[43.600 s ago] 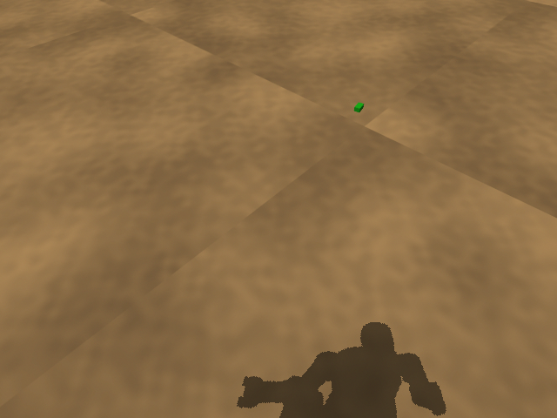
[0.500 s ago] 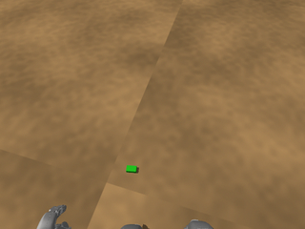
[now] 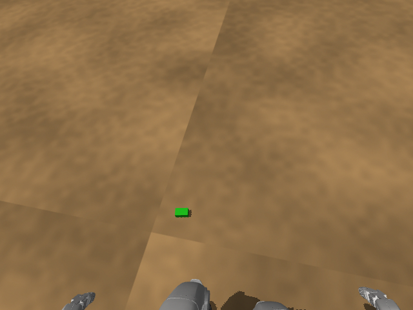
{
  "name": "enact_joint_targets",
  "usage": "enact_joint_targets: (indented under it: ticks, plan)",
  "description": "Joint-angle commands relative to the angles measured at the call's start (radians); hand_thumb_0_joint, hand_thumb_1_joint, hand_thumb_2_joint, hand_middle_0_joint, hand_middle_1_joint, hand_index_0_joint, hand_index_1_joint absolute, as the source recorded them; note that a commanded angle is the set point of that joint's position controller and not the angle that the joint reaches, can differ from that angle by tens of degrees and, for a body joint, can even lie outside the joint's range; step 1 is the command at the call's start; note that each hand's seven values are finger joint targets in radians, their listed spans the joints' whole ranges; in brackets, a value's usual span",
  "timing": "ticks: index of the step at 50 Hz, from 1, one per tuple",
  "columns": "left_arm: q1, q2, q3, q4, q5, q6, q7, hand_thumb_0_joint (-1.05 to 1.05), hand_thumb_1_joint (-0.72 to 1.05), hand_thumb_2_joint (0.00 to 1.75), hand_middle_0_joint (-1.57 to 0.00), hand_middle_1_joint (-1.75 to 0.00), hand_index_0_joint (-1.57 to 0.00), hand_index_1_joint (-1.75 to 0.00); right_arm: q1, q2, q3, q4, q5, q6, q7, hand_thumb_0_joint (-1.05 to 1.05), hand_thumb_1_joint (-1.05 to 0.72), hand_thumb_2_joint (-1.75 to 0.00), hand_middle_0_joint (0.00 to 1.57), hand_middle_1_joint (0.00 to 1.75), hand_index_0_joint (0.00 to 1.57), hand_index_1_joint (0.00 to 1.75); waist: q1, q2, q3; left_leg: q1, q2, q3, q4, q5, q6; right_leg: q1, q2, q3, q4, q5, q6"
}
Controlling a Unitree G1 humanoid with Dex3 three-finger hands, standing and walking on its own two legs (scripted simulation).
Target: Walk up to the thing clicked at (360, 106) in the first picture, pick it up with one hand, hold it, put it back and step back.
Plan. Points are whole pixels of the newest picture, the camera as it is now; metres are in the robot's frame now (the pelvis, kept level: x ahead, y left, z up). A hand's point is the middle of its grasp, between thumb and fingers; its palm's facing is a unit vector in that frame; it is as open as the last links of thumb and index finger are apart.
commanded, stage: step back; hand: left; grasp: from above
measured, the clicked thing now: (181, 212) +0.57 +0.23 -0.74
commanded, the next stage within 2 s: none
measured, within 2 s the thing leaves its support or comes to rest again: neither
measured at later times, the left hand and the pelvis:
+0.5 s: hand out of the picture -0.04 +0.29 -0.14, palm faces +0.06 -0.93 -0.36, open 7.3 cm; pelvis -0.13 +0.01 +0.01, yaw +2 degrees
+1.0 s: hand out of the picture -0.20 +0.26 -0.13, palm faces +0.04 -0.89 -0.45, open 7.3 cm; pelvis -0.30 -0.02 +0.00, yaw +4 degrees
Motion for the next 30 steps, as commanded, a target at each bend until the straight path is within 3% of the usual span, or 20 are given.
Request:
enact_joint_targets:
  ticks: [1,2,3,5,8,10,12,13,14,15,16,17,18,19,20,21,22,24,27,30]
  plan:
    - [-0.084,0.256,0.081,-0.144,-0.006,-0.034,0.023,0.00,0.90,0.90,-0.20,-0.30,-0.20,-0.30,0.061,-0.213,-0.050,-0.052,0.009,-0.027,-0.013,0.00,-0.90,-0.90,0.20,0.30,0.20,0.30,-0.013,-0.147,-0.138,0.000,-0.073,-0.158,0.340,-0.065,-0.016,-0.042,-0.302,0.282,-0.273,0.558,-0.209]
    - [-0.103,0.249,0.082,-0.150,-0.001,-0.033,0.026,0.00,0.90,0.90,-0.20,-0.30,-0.20,-0.30,0.075,-0.195,-0.043,-0.050,0.011,-0.031,-0.017,0.00,-0.90,-0.90,0.20,0.30,0.20,0.30,-0.024,-0.166,-0.156,-0.034,-0.088,-0.137,0.342,-0.045,-0.018,0.004,-0.270,0.227,-0.251,0.576,-0.179]
    - [-0.101,0.238,0.080,-0.153,0.001,-0.029,0.024,0.00,0.90,0.90,-0.20,-0.30,-0.20,-0.30,0.083,-0.195,-0.039,-0.049,0.008,-0.034,-0.020,0.00,-0.90,-0.90,0.20,0.30,0.20,0.30,-0.016,-0.151,-0.165,-0.035,-0.092,-0.126,0.344,-0.026,-0.027,0.019,-0.241,0.191,-0.238,0.553,-0.163]
    - [-0.039,0.213,0.072,-0.161,0.006,-0.026,0.026,0.00,0.90,0.90,-0.20,-0.30,-0.20,-0.30,0.086,-0.192,-0.030,-0.062,0.007,-0.042,-0.024,0.00,-0.90,-0.90,0.20,0.30,0.20,0.30,0.022,-0.139,-0.200,-0.081,-0.080,-0.104,0.235,-0.034,-0.038,0.164,-0.223,0.178,-0.191,0.614,-0.167]
    - [0.023,0.223,0.075,-0.162,0.008,-0.019,0.033,0.00,0.90,0.90,-0.20,-0.30,-0.20,-0.30,0.065,-0.179,-0.027,-0.089,0.001,-0.050,-0.027,0.00,-0.90,-0.90,0.20,0.30,0.20,0.30,0.055,-0.207,-0.242,-0.092,-0.012,-0.067,0.013,-0.069,-0.047,0.311,-0.272,0.204,-0.152,0.671,-0.189]
    - [0.019,0.236,0.076,-0.171,0.002,-0.010,0.032,0.00,0.90,0.90,-0.20,-0.30,-0.20,-0.30,0.091,-0.178,-0.030,-0.088,-0.006,-0.057,-0.026,0.00,-0.90,-0.90,0.20,0.30,0.20,0.30,0.044,-0.238,-0.277,-0.014,0.036,-0.035,-0.177,-0.033,-0.029,0.314,-0.281,0.196,-0.102,0.695,-0.174]
    - [-0.013,0.254,0.072,-0.182,-0.010,0.002,0.025,0.00,0.90,0.90,-0.20,-0.30,-0.20,-0.30,0.148,-0.175,-0.041,-0.063,-0.017,-0.063,-0.022,0.00,-0.90,-0.90,0.20,0.30,0.20,0.30,0.008,-0.236,-0.290,0.127,0.026,0.022,-0.387,0.136,-0.011,0.228,-0.246,0.157,-0.033,0.644,-0.134]
    - [-0.032,0.256,0.070,-0.188,-0.015,0.010,0.019,0.00,0.90,0.90,-0.20,-0.30,-0.20,-0.30,0.176,-0.182,-0.049,-0.052,-0.021,-0.066,-0.019,0.00,-0.90,-0.90,0.20,0.30,0.20,0.30,-0.011,-0.195,-0.290,0.218,0.026,0.031,-0.495,0.312,-0.004,0.153,-0.216,0.129,-0.002,0.550,-0.097]
    - [-0.032,0.226,0.061,-0.201,-0.018,0.014,0.016,0.00,0.90,0.90,-0.20,-0.30,-0.20,-0.30,0.160,-0.225,-0.065,-0.065,-0.035,-0.069,-0.019,0.00,-0.90,-0.90,0.20,0.30,0.20,0.30,-0.004,-0.118,-0.285,0.284,0.107,-0.101,-0.484,0.420,0.027,0.024,-0.164,0.121,0.038,0.381,-0.046]
    - [-0.033,0.189,0.054,-0.209,-0.023,0.015,0.015,0.00,0.90,0.90,-0.20,-0.30,-0.20,-0.30,0.141,-0.312,-0.083,-0.076,-0.048,-0.069,-0.017,0.00,-0.90,-0.90,0.20,0.30,0.20,0.30,-0.005,0.093,-0.266,0.331,0.296,-0.337,-0.510,0.549,0.104,-0.155,-0.030,0.053,0.184,0.087,-0.003]
    - [-0.077,0.215,0.070,-0.210,-0.020,0.016,0.025,0.00,0.90,0.90,-0.20,-0.30,-0.20,-0.30,0.097,-0.372,-0.091,-0.093,-0.042,-0.065,-0.006,0.00,-0.90,-0.90,0.20,0.30,0.20,0.30,-0.038,0.186,-0.226,0.196,0.429,-0.451,-0.546,0.589,0.245,-0.172,0.055,0.070,0.356,-0.281,0.017]
    - [-0.089,0.231,0.077,-0.199,-0.008,0.016,0.033,0.00,0.90,0.90,-0.20,-0.30,-0.20,-0.30,0.073,-0.384,-0.096,-0.101,-0.042,-0.068,-0.010,0.00,-0.90,-0.90,0.20,0.30,0.20,0.30,-0.054,0.199,-0.188,0.101,0.489,-0.535,-0.576,0.527,0.319,-0.158,0.042,0.148,0.510,-0.310,0.021]
    - [-0.072,0.246,0.080,-0.181,-0.008,0.015,0.029,0.00,0.90,0.90,-0.20,-0.30,-0.20,-0.30,0.040,-0.344,-0.083,-0.102,-0.041,-0.069,-0.012,0.00,-0.90,-0.90,0.20,0.30,0.20,0.30,-0.026,0.141,-0.157,0.089,0.443,-0.437,-0.557,0.516,0.299,-0.164,0.038,0.167,0.571,-0.264,0.020]
    - [-0.024,0.233,0.080,-0.162,-0.016,0.015,0.023,0.00,0.90,0.90,-0.20,-0.30,-0.20,-0.30,-0.009,-0.296,-0.068,-0.120,-0.043,-0.069,-0.013,0.00,-0.90,-0.90,0.20,0.30,0.20,0.30,0.007,0.106,-0.164,0.150,0.372,-0.311,-0.519,0.580,0.254,-0.202,0.051,0.174,0.602,-0.213,0.016]
    - [0.024,0.223,0.079,-0.144,-0.022,0.013,0.020,0.00,0.90,0.90,-0.20,-0.30,-0.20,-0.30,-0.034,-0.259,-0.059,-0.130,-0.044,-0.070,-0.016,0.00,-0.90,-0.90,0.20,0.30,0.20,0.30,0.035,0.085,-0.165,0.192,0.312,-0.227,-0.483,0.637,0.219,-0.236,0.056,0.169,0.622,-0.178,0.017]
    - [0.050,0.222,0.084,-0.134,-0.022,0.013,0.015,0.00,0.90,0.90,-0.20,-0.30,-0.20,-0.30,-0.023,-0.243,-0.057,-0.131,-0.037,-0.071,-0.017,0.00,-0.90,-0.90,0.20,0.30,0.20,0.30,0.044,0.085,-0.167,0.208,0.294,-0.195,-0.467,0.644,0.207,-0.236,0.066,0.155,0.633,-0.150,0.022]
    - [0.036,0.224,0.089,-0.135,-0.018,0.011,0.012,0.00,0.90,0.90,-0.20,-0.30,-0.20,-0.30,0.013,-0.235,-0.057,-0.123,-0.035,-0.073,-0.017,0.00,-0.90,-0.90,0.20,0.30,0.20,0.30,0.025,0.070,-0.171,0.232,0.280,-0.196,-0.462,0.632,0.202,-0.237,0.066,0.148,0.619,-0.136,0.036]
    - [0.020,0.207,0.084,-0.145,-0.012,0.008,0.012,0.00,0.90,0.90,-0.20,-0.30,-0.20,-0.30,0.061,-0.239,-0.063,-0.118,-0.031,-0.070,-0.020,0.00,-0.90,-0.90,0.20,0.30,0.20,0.30,-0.010,0.083,-0.186,0.329,0.284,-0.201,-0.435,0.638,0.221,-0.261,0.050,0.139,0.524,-0.146,0.065]
    - [0.030,0.200,0.074,-0.149,-0.010,-0.001,0.008,0.00,0.90,0.90,-0.20,-0.30,-0.20,-0.30,0.078,-0.250,-0.066,-0.131,-0.028,-0.064,-0.020,0.00,-0.90,-0.90,0.20,0.30,0.20,0.30,-0.033,0.120,-0.220,0.374,0.289,-0.174,-0.413,0.609,0.251,-0.221,0.024,0.087,0.348,-0.165,0.084]
    - [0.094,0.201,0.072,-0.119,-0.012,-0.007,0.008,0.00,0.90,0.90,-0.20,-0.30,-0.20,-0.30,0.036,-0.275,-0.073,-0.152,-0.032,-0.052,-0.016,0.00,-0.90,-0.90,0.20,0.30,0.20,0.30,-0.012,0.184,-0.268,0.338,0.299,-0.175,-0.388,0.549,0.217,-0.090,-0.037,0.028,0.082,-0.127,0.067]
